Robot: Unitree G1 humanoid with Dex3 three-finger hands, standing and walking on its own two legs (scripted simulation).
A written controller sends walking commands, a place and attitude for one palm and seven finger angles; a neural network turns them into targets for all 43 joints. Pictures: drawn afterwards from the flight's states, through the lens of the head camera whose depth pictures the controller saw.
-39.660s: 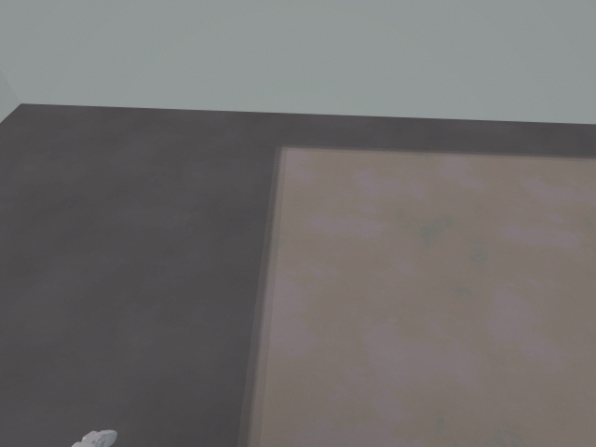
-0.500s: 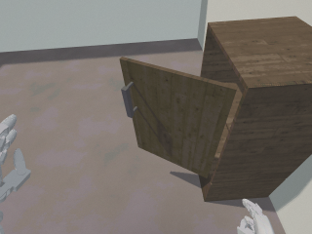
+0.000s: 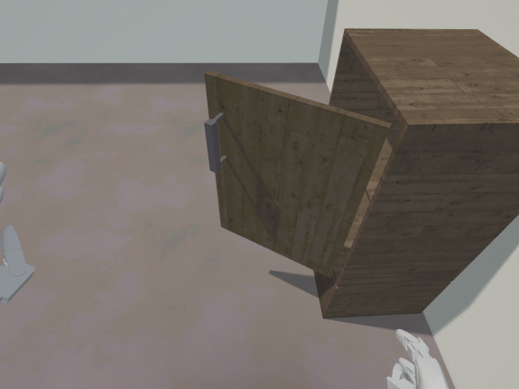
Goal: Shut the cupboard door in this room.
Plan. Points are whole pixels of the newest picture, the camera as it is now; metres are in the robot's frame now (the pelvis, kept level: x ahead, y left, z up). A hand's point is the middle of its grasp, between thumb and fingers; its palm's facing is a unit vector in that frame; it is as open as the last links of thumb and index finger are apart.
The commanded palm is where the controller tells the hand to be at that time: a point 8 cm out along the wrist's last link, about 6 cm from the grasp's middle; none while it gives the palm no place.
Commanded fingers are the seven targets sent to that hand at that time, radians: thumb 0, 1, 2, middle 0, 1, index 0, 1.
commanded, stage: step back with the hand held close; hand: left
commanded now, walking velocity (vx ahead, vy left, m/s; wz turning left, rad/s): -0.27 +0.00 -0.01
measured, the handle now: (217, 143) +0.70 +0.16 -0.04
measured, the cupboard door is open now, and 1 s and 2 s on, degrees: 58 58 58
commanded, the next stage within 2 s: stop stepping back and stand still in 0.78 s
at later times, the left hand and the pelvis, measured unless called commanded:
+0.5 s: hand out of the picture +0.12 +0.27 +0.17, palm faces +0.46 -0.75 -0.48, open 7.4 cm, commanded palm +0.06 +0.30 +0.19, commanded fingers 0.00 0.90 0.90 -0.20 -0.30 -0.20 -0.30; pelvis -0.07 -0.01 +0.00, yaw +3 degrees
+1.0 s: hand out of the picture -0.02 +0.32 +0.19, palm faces +0.57 -0.76 -0.32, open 7.4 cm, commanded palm -0.06 +0.35 +0.19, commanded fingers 0.00 0.90 0.90 -0.20 -0.30 -0.20 -0.30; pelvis -0.18 +0.04 -0.01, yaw +5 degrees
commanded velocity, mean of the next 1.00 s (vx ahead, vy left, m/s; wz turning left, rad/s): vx -0.30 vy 0.00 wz -0.08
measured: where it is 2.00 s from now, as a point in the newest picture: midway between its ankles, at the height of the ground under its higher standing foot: outside the picture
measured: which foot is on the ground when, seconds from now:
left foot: down 0.00-0.88, up 0.90-0.96, down 0.98-1.00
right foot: down 0.00-0.24, up 0.26-0.30, down 0.32-0.68, up 0.70-0.86, down 0.88-1.00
